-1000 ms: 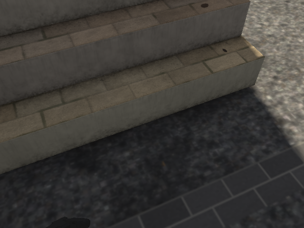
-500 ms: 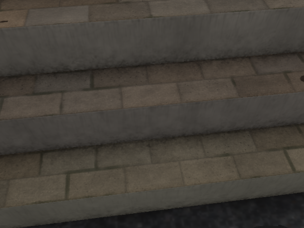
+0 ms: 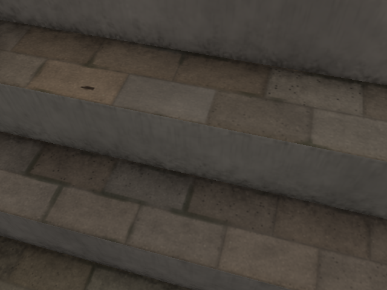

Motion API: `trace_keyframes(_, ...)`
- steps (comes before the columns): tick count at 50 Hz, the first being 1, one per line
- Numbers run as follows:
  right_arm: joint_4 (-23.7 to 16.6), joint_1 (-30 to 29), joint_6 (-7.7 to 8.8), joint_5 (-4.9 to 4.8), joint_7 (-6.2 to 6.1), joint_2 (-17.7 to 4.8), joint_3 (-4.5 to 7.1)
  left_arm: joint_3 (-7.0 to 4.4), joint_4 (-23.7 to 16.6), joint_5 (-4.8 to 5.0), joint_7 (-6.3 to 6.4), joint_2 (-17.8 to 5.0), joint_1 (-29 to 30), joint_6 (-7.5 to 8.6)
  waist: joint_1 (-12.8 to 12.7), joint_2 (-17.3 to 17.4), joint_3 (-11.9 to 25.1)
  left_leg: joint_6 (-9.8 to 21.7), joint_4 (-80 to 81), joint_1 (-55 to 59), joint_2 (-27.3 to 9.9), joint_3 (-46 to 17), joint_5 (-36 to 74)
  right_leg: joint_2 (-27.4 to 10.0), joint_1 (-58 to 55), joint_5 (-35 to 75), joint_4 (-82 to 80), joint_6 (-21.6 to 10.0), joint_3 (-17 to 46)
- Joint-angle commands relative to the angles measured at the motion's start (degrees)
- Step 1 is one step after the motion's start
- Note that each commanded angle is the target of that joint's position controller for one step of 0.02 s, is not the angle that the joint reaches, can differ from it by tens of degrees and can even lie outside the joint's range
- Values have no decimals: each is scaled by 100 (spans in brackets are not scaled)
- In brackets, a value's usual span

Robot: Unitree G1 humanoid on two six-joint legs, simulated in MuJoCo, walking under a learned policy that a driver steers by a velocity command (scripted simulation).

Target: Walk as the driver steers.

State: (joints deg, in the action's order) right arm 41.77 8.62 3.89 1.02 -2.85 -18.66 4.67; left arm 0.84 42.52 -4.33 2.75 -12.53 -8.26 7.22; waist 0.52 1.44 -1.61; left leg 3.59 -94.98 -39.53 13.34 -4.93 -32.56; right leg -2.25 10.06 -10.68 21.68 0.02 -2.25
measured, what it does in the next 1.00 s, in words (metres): climbs, turning right: left foot 0.22 m higher, then right foot 0.21 m higher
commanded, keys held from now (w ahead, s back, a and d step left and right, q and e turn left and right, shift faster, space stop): e+shift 0.76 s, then q+shift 0.24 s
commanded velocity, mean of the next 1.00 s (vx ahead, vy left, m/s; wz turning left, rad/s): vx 0.10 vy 0.00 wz -0.48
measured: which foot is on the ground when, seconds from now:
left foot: up 0.00-0.14, down 0.16-0.86, up 0.88-1.00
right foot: down 0.00-0.18, up 0.20-0.78, down 0.80-1.00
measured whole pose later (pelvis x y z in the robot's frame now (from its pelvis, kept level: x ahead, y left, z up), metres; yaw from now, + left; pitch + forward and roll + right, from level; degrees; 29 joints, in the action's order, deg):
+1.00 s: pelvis +0.29 -0.17 +0.29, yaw -30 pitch +0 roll -2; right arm 37.2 10.1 0.0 1.9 -1.3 -14.0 3.0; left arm -0.9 33.9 -2.8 4.5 -9.1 -6.3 -3.2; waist 0.7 2.7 -2.9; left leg -1.7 -106.6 -33.9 3.8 -6.5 -12.6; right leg -2.2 41.3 -34.2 77.2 -1.9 -5.2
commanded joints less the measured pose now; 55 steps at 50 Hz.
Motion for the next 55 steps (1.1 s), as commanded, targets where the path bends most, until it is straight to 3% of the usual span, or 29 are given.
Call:
trace_keyframes(1,-1596,-1480,148,53,-220,1012,-568,-189,817,-265,-129,-177,-1868,-32,-342,-636,653,267,-3492,-4822,-289,-792,-2282,-2096,-3622,6777,7,-872,752)
trace_keyframes(2,-1928,-1989,171,120,-161,1078,-704,-135,916,-96,-173,-23,-1584,-47,-167,-494,149,231,-2704,-4530,-407,-330,-2259,-1624,-2524,6382,-457,-684,114)
trace_keyframes(4,-2542,-2582,9,349,18,860,-723,-262,1012,262,-110,-672,-1574,-41,-106,-826,-244,-6,-2111,-3941,-801,444,-1873,-1587,-1084,5787,-1556,-805,-63)
trace_keyframes(5,-2882,-2502,-42,398,102,918,-816,-191,1241,559,-150,-412,-1409,-183,283,-689,-182,-18,-210,-2616,-1233,921,-1464,-910,-181,6123,-1850,-734,-334)
trace_keyframes(6,-2775,-2250,-127,439,191,891,-790,-239,1193,593,-151,-400,-1524,-272,255,-401,565,-105,616,-767,-1114,1506,-325,-539,297,6879,-1893,-862,-222)
trace_keyframes(7,-2421,-1303,-249,134,216,865,-815,-349,735,786,-191,-958,-1007,-258,531,-391,2154,-92,1814,2524,-705,1450,1184,-518,1082,8937,-1530,-1249,244)
trace_keyframes(8,-1813,800,-448,59,81,447,-529,-705,329,717,-433,-2250,-539,89,1475,-1111,3191,-222,1985,4049,-421,1556,1582,-998,643,12940,-425,-1181,387)
trace_keyframes(9,-1267,2042,-512,128,-8,270,-344,-858,334,800,-610,-2300,121,243,2202,-1002,3435,344,2960,4498,-1047,284,2217,-1145,680,11979,1551,-669,479)
trace_keyframes(10,-977,2547,-514,287,-125,-711,4,-848,-31,859,-724,-1952,183,279,2339,1419,4115,1622,4657,5204,-2798,-2411,5951,392,1697,5281,5063,-170,169)
trace_keyframes(11,-1146,1844,-483,224,-163,-947,52,-800,15,536,-672,-1428,78,129,1942,1981,4725,2161,6151,4351,-3512,-4379,7143,1559,1525,-645,8564,102,1216)
trace_keyframes(12,-1222,475,-420,30,-40,-643,45,-707,-340,294,-429,-641,-42,-182,875,917,3770,1933,6140,3459,-3651,-3897,4903,1149,2865,-624,10040,164,1851)
trace_keyframes(14,-636,-850,-431,-45,6,193,-174,-491,-694,72,-38,160,-133,-741,-340,49,1077,980,6102,1275,-3261,-2342,1981,451,3937,-411,9952,0,1322)
trace_keyframes(15,-474,-1120,-421,-26,34,638,-301,-432,-749,-54,86,324,-457,-920,-835,38,306,644,6282,615,-2934,-1557,1983,408,4212,-355,9989,31,1221)
trace_keyframes(17,-228,-1134,-240,-39,91,1031,-419,-424,-577,14,138,140,-1224,-1024,-1142,-60,-219,423,6569,403,-2574,-10,2653,392,4212,-240,9104,98,796)
trace_keyframes(20,297,62,9,88,10,483,-233,-401,-882,264,218,367,-365,-980,-608,45,-99,792,7060,1646,-3131,563,4844,562,5166,-126,9972,-41,483)
trace_keyframes(23,387,616,120,193,77,163,-123,-356,-1253,173,264,547,315,-1042,-387,-141,204,732,7494,3194,-3610,589,4397,490,6629,-863,11878,-271,715)
trace_keyframes(27,251,668,113,180,24,79,-109,-418,-1643,63,163,192,876,-1207,-379,-264,-76,549,7829,3108,-3448,1357,2935,307,6752,-494,11120,-100,422)
trace_keyframes(33,1,1231,-83,167,-73,-517,122,-455,-2119,96,-75,261,1549,-1333,73,1202,148,658,7814,4934,-3843,1500,4254,-414,7377,-1398,9798,144,152)
trace_keyframes(37,-31,1535,-165,215,-47,-701,270,-414,-2445,17,-171,332,2202,-1338,388,1292,354,537,7818,6095,-4251,1627,5131,-842,7804,-2327,9186,-108,151)
trace_keyframes(39,-327,883,-400,20,-34,-748,250,-259,-2420,467,-319,275,1970,-1297,163,1418,343,347,8200,4343,-3482,2389,5310,-734,4663,-3531,5508,-371,-518)
trace_keyframes(41,96,1428,-436,-263,155,-898,168,-347,-1782,747,-220,-21,705,-1278,21,987,1339,633,7072,3829,-3400,2330,8713,512,1667,-2745,4842,-516,-1514)
trace_keyframes(42,7,1361,-377,-147,256,-1071,144,-455,-1552,719,-63,-136,180,-1169,-530,470,1793,275,6013,3047,-2771,2491,9360,647,413,-1395,4494,-773,-576)
trace_keyframes(43,-350,872,-212,-84,388,-1108,116,-556,-1550,684,49,-383,-436,-1125,-1009,42,2284,-159,4546,1783,-2421,2151,6817,201,-1068,-964,3331,-951,806)
trace_keyframes(44,-832,44,-66,-147,537,-397,-117,-744,-1365,594,137,-1055,-763,-1167,-1217,-1628,2621,-429,1827,585,-1412,1514,1670,-645,-1269,-1207,1535,-1295,3087)
trace_keyframes(45,-682,-148,-18,-299,544,345,-266,-645,-1321,373,168,-1098,-1042,-1105,-1262,-1378,2618,-626,-427,434,-844,-375,1145,-1094,-605,454,1497,-1282,3311)
trace_keyframes(46,-1006,-267,-16,-318,337,576,-260,-588,-1343,73,320,-1018,-960,-986,-1028,-1185,2616,-720,-1648,-100,-678,-1149,1108,-1301,-678,1764,2210,-1026,2791)
trace_keyframes(48,-1217,-4,-220,28,118,479,-220,-488,-1232,125,288,-657,39,-978,-170,-1600,1709,-537,-1973,-311,-842,-712,1750,-1165,978,1060,3049,-804,2273)
trace_keyframes(50,-886,609,-495,428,35,248,-52,-249,-1215,56,150,73,1055,-792,375,-955,481,-457,-2667,-372,-652,-69,2308,-1281,2561,-68,2908,-968,1873)
trace_keyframes(55,-1211,819,-981,334,-177,11,58,-315,-1187,61,45,-323,949,-274,820,-497,403,-480,-1714,-473,-964,-46,2360,-1780,2206,1426,2246,-883,1451)
Keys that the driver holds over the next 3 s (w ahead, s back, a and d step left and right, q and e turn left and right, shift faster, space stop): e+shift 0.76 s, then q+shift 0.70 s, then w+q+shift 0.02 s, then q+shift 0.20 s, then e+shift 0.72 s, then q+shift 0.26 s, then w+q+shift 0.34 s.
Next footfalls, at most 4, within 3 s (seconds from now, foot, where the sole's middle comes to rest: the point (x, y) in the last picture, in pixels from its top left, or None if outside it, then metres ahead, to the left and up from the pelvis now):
0.16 left None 0.26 0.09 -0.57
0.80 right None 0.30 -0.32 -0.35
1.26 left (260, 240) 0.43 -0.12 -0.35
1.74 right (325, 245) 0.42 -0.27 -0.35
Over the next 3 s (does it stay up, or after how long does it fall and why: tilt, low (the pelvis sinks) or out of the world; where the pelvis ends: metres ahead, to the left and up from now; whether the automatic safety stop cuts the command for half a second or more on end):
stays up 0.39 -0.25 0.42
